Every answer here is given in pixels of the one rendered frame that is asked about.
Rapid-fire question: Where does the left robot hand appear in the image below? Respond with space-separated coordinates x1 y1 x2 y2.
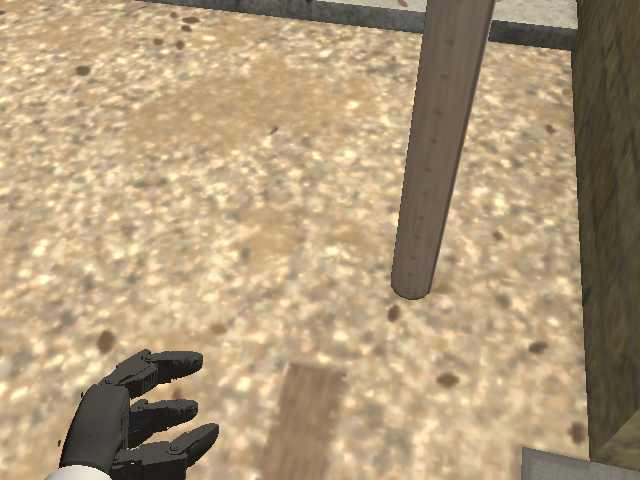
58 349 219 480

